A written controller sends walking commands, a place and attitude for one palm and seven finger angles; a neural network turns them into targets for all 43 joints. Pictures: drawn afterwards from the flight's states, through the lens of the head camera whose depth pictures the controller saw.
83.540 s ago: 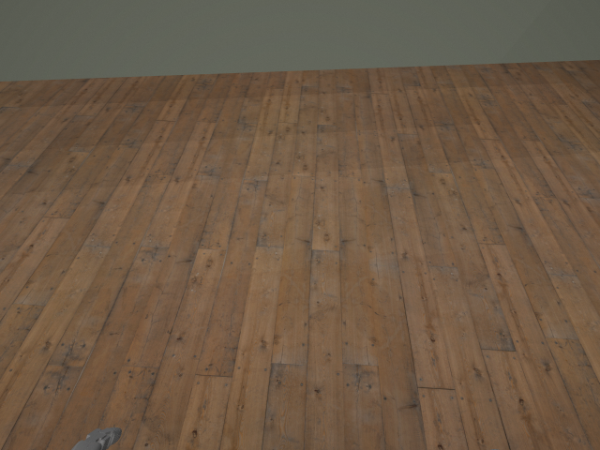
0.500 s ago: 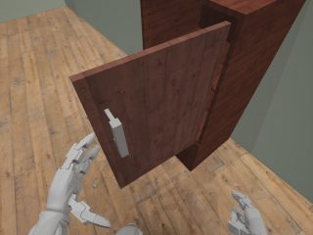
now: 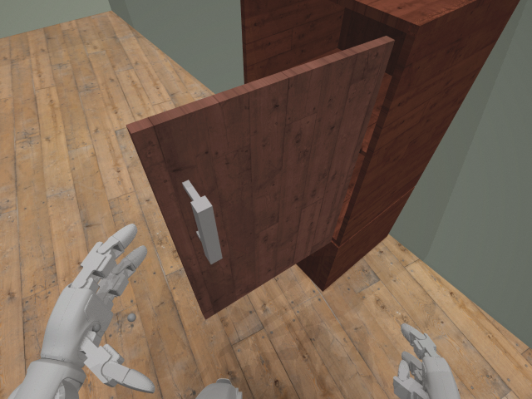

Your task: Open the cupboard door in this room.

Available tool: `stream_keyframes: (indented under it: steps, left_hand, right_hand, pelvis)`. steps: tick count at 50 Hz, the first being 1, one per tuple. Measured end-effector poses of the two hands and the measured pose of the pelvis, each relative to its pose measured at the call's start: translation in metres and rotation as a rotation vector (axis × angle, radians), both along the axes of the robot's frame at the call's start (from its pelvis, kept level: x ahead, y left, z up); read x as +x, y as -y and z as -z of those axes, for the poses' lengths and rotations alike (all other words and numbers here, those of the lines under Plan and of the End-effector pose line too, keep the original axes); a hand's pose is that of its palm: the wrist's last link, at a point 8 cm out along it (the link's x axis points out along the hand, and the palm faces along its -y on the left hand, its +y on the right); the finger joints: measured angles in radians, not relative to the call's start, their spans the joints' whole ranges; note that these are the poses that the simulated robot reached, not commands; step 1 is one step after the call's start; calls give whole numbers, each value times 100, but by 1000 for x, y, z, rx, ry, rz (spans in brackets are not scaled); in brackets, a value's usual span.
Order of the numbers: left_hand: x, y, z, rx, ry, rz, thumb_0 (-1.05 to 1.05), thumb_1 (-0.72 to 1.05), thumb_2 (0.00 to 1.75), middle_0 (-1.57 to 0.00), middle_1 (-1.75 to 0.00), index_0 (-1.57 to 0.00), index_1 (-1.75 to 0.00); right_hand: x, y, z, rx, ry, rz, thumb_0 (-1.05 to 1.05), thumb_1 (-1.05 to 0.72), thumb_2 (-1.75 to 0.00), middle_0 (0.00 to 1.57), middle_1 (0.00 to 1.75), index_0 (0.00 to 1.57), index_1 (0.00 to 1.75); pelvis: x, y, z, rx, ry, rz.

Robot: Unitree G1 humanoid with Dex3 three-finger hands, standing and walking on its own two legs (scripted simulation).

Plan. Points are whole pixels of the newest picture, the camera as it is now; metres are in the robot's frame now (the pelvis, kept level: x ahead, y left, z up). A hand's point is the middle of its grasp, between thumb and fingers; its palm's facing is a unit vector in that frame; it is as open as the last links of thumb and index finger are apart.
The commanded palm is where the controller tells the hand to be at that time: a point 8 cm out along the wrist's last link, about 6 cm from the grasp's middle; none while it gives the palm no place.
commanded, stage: draw the hand back to the body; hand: left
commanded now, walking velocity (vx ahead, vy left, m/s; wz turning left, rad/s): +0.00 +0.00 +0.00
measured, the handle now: (202, 223) +0.35 +0.12 +0.08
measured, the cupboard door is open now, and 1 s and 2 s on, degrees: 84 84 84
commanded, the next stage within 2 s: step back with the hand held close in 1.44 s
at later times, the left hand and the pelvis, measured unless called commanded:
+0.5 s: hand (64, 302) +0.20 +0.24 +0.13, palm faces +0.20 -0.95 -0.25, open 15.4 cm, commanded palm +0.17 +0.28 +0.16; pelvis +0.01 +0.02 +0.04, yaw +0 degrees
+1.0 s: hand (27, 239) +0.24 +0.26 +0.20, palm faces +0.40 -0.82 -0.42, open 9.8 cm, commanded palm +0.19 +0.30 +0.23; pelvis +0.05 +0.00 +0.07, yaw -1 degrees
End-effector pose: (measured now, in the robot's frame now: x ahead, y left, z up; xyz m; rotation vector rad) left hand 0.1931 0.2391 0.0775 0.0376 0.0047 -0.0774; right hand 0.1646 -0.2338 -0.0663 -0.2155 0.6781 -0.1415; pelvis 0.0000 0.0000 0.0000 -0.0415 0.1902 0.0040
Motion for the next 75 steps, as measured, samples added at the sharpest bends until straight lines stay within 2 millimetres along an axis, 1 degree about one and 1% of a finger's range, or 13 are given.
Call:
stream_keyframes:
  steps: [5,13,19,22,26,30,35,40,47,56,59,66,75]
  left_hand:
    - [-2,-10,-24,22,31,-22,-1,-50,30,-15,-30,-15,-30]
    - [-12,-21,-34,19,-28,-40,-1,-50,30,-15,-30,-15,-30]
    - [-18,-28,-55,40,26,-47,-1,-47,32,-15,-30,-15,-30]
    - [-19,-36,-66,155,12,-164,-1,-41,34,-16,-30,-16,-30]
    - [-22,-44,-70,232,-51,-322,-1,-31,38,-16,-30,-16,-30]
    - [-23,-48,-77,289,-82,-394,-1,-19,43,-17,-30,-17,-30]
    - [-16,-53,-98,347,-39,-440,-1,-2,51,-17,-30,-17,-30]
    - [-6,-56,-120,384,17,-465,0,15,58,-18,-30,-18,-30]
    - [4,-55,-135,406,46,-477,0,39,68,-19,-30,-19,-30]
    - [7,-54,-157,437,116,-524,1,70,82,-20,-30,-20,-30]
    - [7,-50,-157,431,114,-527,1,78,85,-21,-30,-21,-30]
    - [5,-38,-145,409,62,-505,1,86,89,-21,-30,-21,-30]
    - [-2,-32,-154,417,107,-507,2,89,90,-21,-30,-21,-30]
  right_hand:
    - [0,-11,-10,32,25,13,2,-90,-90,21,30,20,30]
    - [7,-24,-26,35,76,-19,2,-90,-90,21,30,20,30]
    - [14,-28,-38,23,111,-46,2,-90,-90,21,30,20,30]
    - [17,-30,-43,7,100,-45,2,-90,-90,21,30,20,30]
    - [20,-34,-49,8,78,-35,1,-90,-90,21,30,20,30]
    - [22,-36,-50,1,46,-47,1,-90,-90,21,30,20,30]
    - [28,-36,-51,2,19,-59,1,-90,-90,21,30,20,30]
    - [38,-34,-53,18,18,-59,2,-90,-90,21,30,20,30]
    - [49,-25,-56,27,12,-58,1,-90,-90,21,30,20,30]
    - [58,-8,-56,21,-2,-55,1,-90,-90,21,30,20,30]
    - [58,-3,-55,26,-7,-49,1,-90,-90,21,30,20,30]
    - [54,8,-53,24,-25,-34,1,-91,-90,21,30,20,30]
    - [47,15,-53,24,-15,-23,1,-91,-90,21,30,20,30]
  pelvis:
    - [3,-5,-8,-1,25,3]
    - [4,-13,-18,-3,60,-2]
    - [6,-15,-23,-5,87,-9]
    - [7,-15,-30,-1,107,-2]
    - [10,-17,-40,6,128,3]
    - [16,-18,-48,15,147,4]
    - [26,-18,-56,24,173,7]
    - [35,-16,-61,31,194,16]
    - [43,-9,-66,39,209,26]
    - [49,4,-68,42,220,26]
    - [48,7,-68,43,223,27]
    - [46,16,-69,46,228,28]
    - [40,22,-69,44,245,27]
